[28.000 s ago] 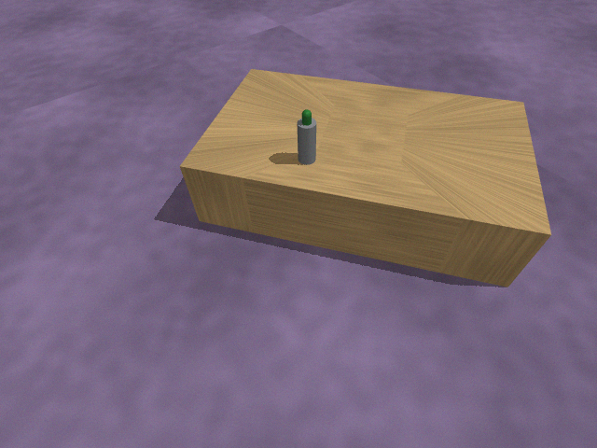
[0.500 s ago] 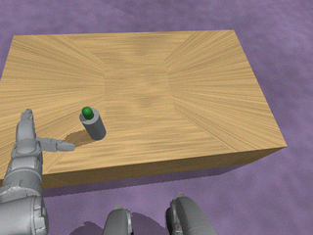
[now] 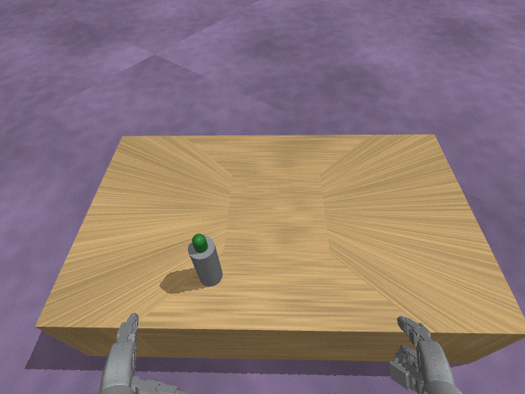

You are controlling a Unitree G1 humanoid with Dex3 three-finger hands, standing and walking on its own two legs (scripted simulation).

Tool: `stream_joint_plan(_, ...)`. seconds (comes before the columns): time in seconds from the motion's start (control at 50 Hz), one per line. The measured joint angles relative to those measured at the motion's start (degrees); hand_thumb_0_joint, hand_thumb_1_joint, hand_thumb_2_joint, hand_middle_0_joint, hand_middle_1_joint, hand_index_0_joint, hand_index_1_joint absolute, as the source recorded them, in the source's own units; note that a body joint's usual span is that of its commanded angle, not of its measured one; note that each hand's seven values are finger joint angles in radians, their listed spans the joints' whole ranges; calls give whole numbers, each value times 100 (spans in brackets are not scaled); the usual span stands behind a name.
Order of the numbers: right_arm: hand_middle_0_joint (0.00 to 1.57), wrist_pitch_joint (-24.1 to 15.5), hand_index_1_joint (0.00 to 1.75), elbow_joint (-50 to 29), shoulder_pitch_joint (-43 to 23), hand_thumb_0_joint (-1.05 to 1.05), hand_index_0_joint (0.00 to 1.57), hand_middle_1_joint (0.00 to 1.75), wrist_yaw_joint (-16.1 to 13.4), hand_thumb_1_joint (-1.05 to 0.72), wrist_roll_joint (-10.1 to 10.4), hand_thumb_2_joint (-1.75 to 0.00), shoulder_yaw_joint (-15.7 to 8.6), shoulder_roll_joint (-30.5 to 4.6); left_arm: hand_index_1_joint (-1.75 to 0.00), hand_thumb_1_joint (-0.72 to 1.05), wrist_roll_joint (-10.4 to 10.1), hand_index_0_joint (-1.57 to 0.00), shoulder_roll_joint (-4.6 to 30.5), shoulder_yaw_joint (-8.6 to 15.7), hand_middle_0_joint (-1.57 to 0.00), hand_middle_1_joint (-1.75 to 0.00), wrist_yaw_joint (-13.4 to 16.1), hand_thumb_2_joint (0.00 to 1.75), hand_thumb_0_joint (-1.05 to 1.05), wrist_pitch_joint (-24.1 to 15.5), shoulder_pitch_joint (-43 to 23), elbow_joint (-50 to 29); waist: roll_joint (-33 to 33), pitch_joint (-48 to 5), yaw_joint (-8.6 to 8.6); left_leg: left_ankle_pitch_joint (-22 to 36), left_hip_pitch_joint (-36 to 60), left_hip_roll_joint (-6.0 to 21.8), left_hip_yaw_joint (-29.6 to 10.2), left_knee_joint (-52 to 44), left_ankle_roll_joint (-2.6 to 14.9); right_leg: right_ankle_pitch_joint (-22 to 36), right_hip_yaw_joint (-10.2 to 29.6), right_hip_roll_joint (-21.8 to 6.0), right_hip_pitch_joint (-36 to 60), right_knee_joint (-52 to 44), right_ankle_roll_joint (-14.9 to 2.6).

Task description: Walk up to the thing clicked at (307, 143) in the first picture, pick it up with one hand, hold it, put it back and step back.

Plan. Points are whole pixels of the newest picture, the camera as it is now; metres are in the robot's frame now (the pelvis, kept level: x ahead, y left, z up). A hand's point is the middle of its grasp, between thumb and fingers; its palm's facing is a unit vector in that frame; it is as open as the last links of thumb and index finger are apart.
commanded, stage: home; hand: left
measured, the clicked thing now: (205, 258) +0.49 +0.18 -0.30
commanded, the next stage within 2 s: stand in 1.90 s
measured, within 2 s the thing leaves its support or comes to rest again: neither
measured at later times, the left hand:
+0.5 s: hand out of the picture +0.15 +0.18 -0.08, palm faces +0.03 -0.95 -0.32, open 17.5 cm
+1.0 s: hand out of the picture +0.03 +0.24 -0.11, palm faces +0.03 -0.91 -0.41, open 17.4 cm
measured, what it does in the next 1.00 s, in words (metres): stands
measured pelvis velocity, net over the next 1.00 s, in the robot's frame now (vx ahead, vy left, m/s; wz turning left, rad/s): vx -0.02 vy -0.01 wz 0.04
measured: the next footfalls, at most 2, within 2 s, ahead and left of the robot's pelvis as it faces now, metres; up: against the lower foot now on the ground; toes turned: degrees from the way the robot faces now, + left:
none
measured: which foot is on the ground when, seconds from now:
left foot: down 0.00-1.00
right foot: down 0.00-1.00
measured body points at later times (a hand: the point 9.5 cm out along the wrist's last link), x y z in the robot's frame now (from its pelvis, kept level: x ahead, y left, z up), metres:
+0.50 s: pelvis -0.01 -0.01 +0.00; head +0.00 -0.01 +0.45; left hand +0.15 +0.23 -0.06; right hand +0.13 -0.25 -0.10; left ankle -0.02 +0.12 -0.70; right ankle +0.01 -0.12 -0.70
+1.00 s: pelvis -0.02 -0.01 +0.04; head -0.03 -0.04 +0.49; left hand +0.03 +0.29 -0.08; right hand +0.05 -0.29 -0.11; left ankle -0.02 +0.12 -0.70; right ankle +0.01 -0.12 -0.70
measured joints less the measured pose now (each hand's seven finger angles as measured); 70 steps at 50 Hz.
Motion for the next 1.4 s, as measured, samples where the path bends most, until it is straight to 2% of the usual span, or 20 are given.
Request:
stream_joint_plan(0.12, 21, -117, 31, -127, -29, 1, 21, 30, -92, -90, -53, -90, 40, 30, -7, -50, 23, -7, -8, -74, -6, -6, 13, 8, -1, 180, 532, -517, -47, 116, 54, 25, 110, -15, -74, -22, -34, -26, -73, -18, 124, 15, -33)
stream_joint_plan(0.26, 21, -291, 31, -99, 65, 1, 21, 30, -126, -90, -125, -91, 21, 13, -6, -54, 99, -6, 63, -17, -5, -6, 71, 6, -1, 241, 446, -663, -58, 167, 23, 45, 116, -18, -105, 11, -58, -27, -102, -22, 133, 67, -58)
stream_joint_plan(0.44, 20, -371, 31, -21, 302, 1, 21, 30, -66, -90, -109, -91, -56, -41, -6, -55, 133, -6, -2, -46, -5, -6, 53, 5, -1, 277, 500, -700, -39, 132, -82, 44, 127, 0, -44, 51, -54, -8, -40, -3, 112, 116, -59)
stream_joint_plan(0.5, 20, -247, 30, 521, 142, 1, 21, 30, 230, -90, -515, -91, -155, -124, -6, -55, 500, -6, 101, -55, -5, -6, -243, 5, -1, -163, 86, 311, -55, 312, -46, 129, 409, -40, -22, -122, -48, 42, -20, -39, 367, 5, -65)
stream_joint_plan(0.54, 20, -81, 31, 883, 93, 1, 21, 30, 430, -90, -600, -91, -205, -223, -6, -55, 594, -6, 215, -66, -5, -6, -427, 5, -1, -337, -133, 1050, -44, 347, -23, 204, 633, -70, -7, -308, -35, 87, -8, -66, 569, -128, -61)
stream_joint_plan(0.64, 21, 45, 31, 1395, 242, 1, 21, 30, 664, -90, -593, -91, -350, -432, -6, -55, 599, -6, 415, 18, -5, -6, -590, 5, -1, -589, -264, 2278, 27, 383, -9, 423, 1166, -117, 0, -847, -33, 246, -9, -104, 1073, -578, -31)
stream_joint_plan(0.78, 20, 112, 30, 1912, 301, 1, 21, 30, 712, -90, -539, -90, -426, -601, -6, -55, 536, -6, 595, 126, -5, -6, -558, 5, -1, -703, -345, 3338, 110, 546, 4, 794, 1715, -144, -30, -1576, -46, 556, -53, -119, 1612, -1236, -28)
stream_joint_plan(1.06, 20, 149, 30, 2647, 90, 1, 21, 30, 721, -90, -446, -90, -285, -647, -6, -54, 480, -6, 584, 61, -5, -6, -571, 5, -1, -731, -639, 4527, 180, 678, 83, 1297, 2253, -104, -142, -2406, -99, 1026, -180, -63, 2204, -2089, -65)
stream_joint_plan(1.4, 20, 112, 30, 2990, 15, 1, 21, 30, 720, -90, -415, -90, -194, -743, -6, -54, 450, -6, 623, 75, -5, -6, -654, 5, 0, -721, -866, 5048, 118, 719, 105, 1478, 2252, -48, -166, -2607, -142, 1231, -207, 0, 2232, -2347, -112)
